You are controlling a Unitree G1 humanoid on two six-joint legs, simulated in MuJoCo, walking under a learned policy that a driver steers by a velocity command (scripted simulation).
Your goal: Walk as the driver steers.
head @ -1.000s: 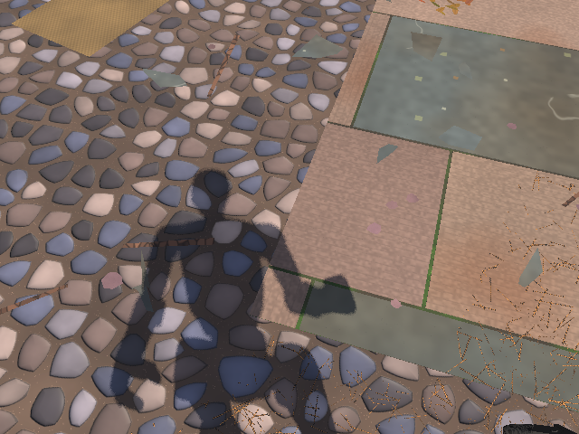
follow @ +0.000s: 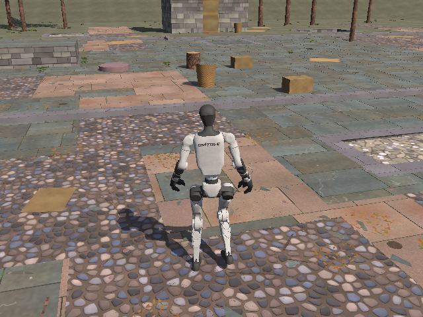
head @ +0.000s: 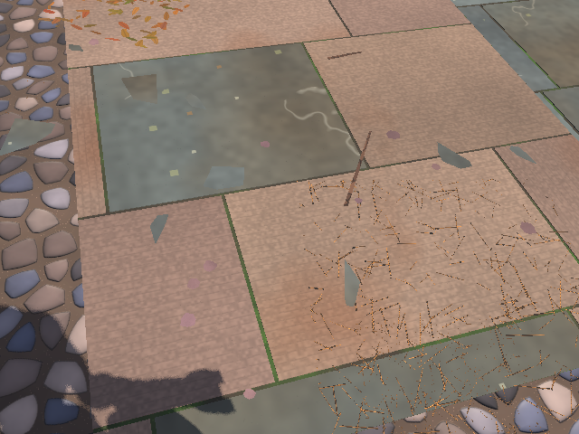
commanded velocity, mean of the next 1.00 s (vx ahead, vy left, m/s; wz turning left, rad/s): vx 0.27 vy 0.00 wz -0.06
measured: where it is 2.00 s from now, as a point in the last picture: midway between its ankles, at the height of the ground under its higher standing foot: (285, 298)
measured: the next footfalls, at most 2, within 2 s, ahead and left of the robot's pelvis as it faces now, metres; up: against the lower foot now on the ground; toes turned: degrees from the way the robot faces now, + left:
right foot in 0.20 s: +0.02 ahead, -0.14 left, +0.00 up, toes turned +2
right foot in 0.98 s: +0.42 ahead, -0.14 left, +0.00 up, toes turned -2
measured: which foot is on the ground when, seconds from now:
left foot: down 0.00-1.00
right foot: up 0.00-0.18, down 0.20-0.50, up 0.52-0.96, down 0.98-1.00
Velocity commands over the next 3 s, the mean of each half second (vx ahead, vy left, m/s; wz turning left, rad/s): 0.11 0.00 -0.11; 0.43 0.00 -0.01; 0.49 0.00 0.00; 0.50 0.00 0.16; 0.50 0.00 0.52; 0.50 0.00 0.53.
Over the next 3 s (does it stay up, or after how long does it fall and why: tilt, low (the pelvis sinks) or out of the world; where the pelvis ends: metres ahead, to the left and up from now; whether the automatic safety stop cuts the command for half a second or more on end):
stays up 1.32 0.16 0.00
